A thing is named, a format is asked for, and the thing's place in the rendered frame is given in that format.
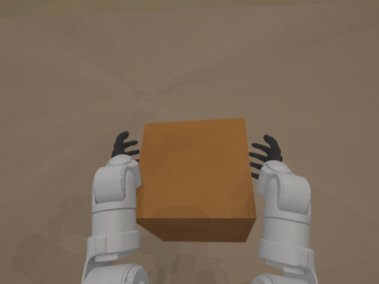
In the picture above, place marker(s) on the right robot hand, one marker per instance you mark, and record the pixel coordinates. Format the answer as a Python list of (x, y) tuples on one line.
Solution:
[(274, 153)]

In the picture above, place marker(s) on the robot left upper arm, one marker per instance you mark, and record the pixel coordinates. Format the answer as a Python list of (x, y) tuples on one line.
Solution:
[(118, 274)]

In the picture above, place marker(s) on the carton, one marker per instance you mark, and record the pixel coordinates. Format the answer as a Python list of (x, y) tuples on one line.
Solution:
[(196, 181)]

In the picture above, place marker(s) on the robot left forearm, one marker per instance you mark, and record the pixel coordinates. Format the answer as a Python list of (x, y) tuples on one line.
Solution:
[(114, 233)]

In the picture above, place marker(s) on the robot right forearm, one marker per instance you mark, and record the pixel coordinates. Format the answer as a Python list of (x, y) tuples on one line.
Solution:
[(287, 212)]

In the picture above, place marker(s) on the left robot hand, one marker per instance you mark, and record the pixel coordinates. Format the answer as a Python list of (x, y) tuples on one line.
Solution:
[(119, 146)]

